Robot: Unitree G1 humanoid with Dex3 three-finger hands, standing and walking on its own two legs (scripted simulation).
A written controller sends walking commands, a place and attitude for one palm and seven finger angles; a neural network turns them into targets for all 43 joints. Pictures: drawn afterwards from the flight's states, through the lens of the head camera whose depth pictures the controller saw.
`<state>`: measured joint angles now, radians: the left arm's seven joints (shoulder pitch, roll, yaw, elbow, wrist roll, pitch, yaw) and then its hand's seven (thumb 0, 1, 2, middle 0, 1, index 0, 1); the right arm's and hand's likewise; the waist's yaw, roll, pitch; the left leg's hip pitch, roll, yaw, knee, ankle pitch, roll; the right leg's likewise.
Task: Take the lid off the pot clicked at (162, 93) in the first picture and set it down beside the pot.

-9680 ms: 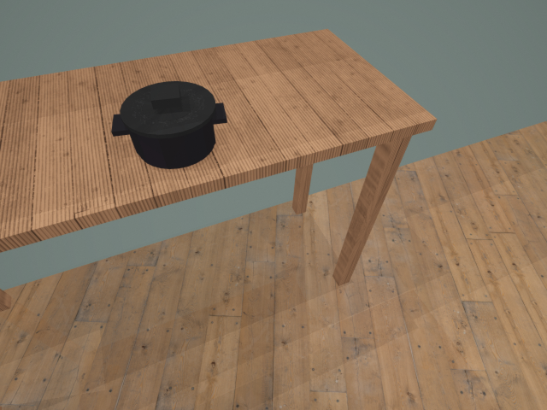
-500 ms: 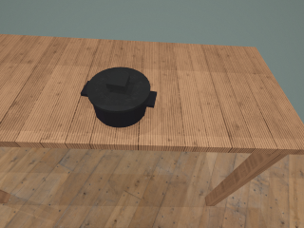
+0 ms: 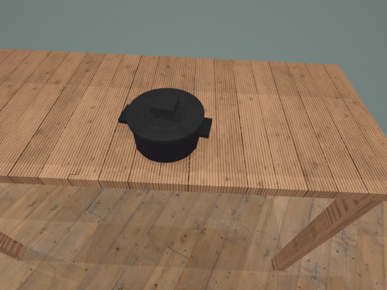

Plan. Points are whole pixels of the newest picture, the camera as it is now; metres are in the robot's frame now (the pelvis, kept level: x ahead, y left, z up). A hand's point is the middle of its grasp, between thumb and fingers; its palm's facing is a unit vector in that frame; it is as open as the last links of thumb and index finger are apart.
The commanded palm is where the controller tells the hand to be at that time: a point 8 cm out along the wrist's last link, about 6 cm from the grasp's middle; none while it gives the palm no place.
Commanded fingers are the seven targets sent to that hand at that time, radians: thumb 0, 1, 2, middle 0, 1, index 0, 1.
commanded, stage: look again from close up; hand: left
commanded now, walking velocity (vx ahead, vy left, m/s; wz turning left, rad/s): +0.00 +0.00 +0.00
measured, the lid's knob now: (165, 104) +0.44 +0.10 +0.16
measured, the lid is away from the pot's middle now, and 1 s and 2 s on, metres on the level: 0.00 0.00 0.00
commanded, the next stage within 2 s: lift the closed hand beside the body in 0.90 s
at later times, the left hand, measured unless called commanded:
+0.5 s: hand out of the picture -0.02 +0.15 -0.17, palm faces +0.00 -0.98 -0.20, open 7.4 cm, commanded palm none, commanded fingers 0.00 0.90 0.90 -0.20 -0.30 -0.20 -0.30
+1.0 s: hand out of the picture -0.03 +0.13 -0.17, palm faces +0.02 -0.98 -0.20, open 7.3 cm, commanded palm +0.06 +0.18 -0.06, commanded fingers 0.00 0.90 0.90 -0.24 -0.35 -0.24 -0.35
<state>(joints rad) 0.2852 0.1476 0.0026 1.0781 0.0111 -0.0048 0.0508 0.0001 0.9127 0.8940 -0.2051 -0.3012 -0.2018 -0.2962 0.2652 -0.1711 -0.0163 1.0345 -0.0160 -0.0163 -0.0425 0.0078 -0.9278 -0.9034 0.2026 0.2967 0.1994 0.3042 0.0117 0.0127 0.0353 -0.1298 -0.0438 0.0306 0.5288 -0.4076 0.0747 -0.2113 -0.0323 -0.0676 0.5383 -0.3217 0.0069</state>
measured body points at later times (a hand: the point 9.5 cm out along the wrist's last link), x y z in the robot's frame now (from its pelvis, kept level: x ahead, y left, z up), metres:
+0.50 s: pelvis -0.03 -0.02 +0.01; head -0.01 -0.03 +0.45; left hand -0.02 +0.20 -0.15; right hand -0.03 -0.24 -0.16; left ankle -0.08 +0.07 -0.73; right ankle -0.03 -0.14 -0.73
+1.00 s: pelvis -0.03 -0.04 +0.01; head -0.01 -0.05 +0.46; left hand -0.02 +0.18 -0.15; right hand -0.04 -0.25 -0.16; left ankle -0.08 +0.07 -0.73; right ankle -0.03 -0.14 -0.73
